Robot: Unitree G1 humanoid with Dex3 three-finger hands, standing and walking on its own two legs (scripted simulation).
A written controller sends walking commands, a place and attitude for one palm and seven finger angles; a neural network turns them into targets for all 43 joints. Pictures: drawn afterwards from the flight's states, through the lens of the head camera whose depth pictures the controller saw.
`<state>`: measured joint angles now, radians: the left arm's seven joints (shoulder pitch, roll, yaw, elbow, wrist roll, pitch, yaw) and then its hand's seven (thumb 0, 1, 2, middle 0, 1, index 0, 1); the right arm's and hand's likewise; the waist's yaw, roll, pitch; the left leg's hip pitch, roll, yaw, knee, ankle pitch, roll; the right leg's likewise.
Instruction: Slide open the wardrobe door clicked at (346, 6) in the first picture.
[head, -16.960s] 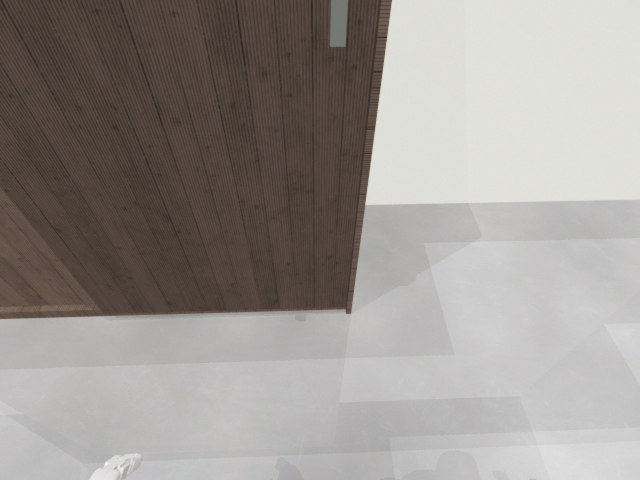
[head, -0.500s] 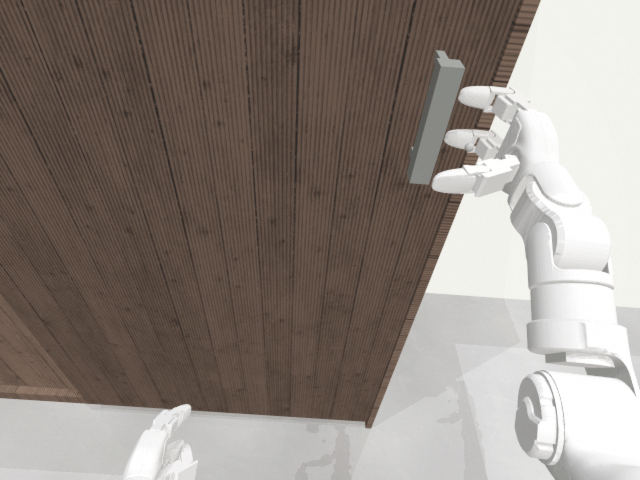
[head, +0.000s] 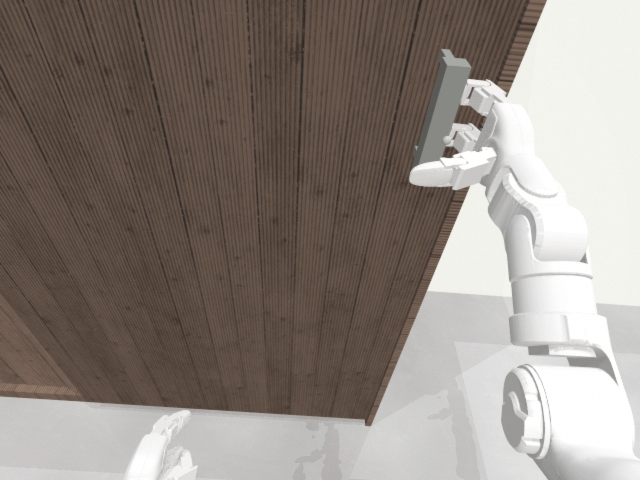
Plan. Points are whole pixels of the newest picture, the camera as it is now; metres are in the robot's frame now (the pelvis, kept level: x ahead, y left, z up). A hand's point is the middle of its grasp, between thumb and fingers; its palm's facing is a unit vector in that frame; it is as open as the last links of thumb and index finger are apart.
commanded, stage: slide the fingers in behind the handle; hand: right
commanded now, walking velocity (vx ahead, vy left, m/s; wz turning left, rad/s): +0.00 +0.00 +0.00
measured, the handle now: (433, 117) +0.47 -0.10 +0.27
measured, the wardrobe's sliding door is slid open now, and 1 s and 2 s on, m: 0.00 0.00 0.00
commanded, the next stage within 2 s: grip the handle and tug to test in 0.94 s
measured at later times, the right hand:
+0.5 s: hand (447, 148) +0.40 -0.10 +0.27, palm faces +0.02 +1.00 -0.01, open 14.5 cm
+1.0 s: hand (435, 142) +0.41 -0.09 +0.27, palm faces -0.02 +1.00 +0.00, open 14.0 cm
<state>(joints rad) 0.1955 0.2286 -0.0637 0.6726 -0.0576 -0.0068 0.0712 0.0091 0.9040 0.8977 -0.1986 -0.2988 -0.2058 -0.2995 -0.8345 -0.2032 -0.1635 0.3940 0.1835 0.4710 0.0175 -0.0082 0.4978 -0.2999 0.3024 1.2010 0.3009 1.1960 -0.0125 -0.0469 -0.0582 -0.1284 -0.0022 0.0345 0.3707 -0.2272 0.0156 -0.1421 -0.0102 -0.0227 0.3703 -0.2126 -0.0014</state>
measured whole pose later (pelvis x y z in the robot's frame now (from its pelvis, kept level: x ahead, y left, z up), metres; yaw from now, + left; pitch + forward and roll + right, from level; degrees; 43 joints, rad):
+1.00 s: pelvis +0.00 +0.00 +0.00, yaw +0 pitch -2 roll +0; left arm 0.17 0.22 -0.06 0.68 -0.05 0.01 0.06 0.01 0.90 0.90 -0.20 -0.30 -0.21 -0.30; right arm -0.82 -0.15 -0.13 0.33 0.17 0.51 -0.05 -0.01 0.50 -0.30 0.30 1.20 0.29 1.19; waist -0.02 -0.04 -0.05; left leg -0.11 0.00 0.03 0.37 -0.23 0.01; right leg -0.13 -0.01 -0.02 0.37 -0.21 0.00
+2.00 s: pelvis +0.02 +0.01 +0.00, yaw +0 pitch -1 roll +0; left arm 0.14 0.22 -0.06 0.65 -0.05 0.04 0.05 0.01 0.90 0.90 -0.20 -0.30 -0.20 -0.30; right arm -0.74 -0.14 -0.13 0.18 0.17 0.57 -0.05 0.00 -0.61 -0.76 0.30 1.35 0.24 1.34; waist -0.02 -0.05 -0.06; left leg -0.10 0.00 0.04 0.38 -0.26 0.02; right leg -0.11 -0.01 -0.02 0.37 -0.23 0.01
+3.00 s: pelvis +0.02 +0.01 +0.00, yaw -4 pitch -1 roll -1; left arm 0.09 0.21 -0.05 0.66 -0.03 0.04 0.02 0.01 0.91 0.90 -0.20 -0.30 -0.20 -0.30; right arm -0.81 -0.08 -0.06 0.17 0.13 0.60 -0.10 0.00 -0.68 -0.83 0.36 1.38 0.26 1.39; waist -0.06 -0.05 -0.05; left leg -0.12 0.01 0.09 0.44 -0.31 0.03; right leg -0.15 0.00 0.04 0.42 -0.26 0.02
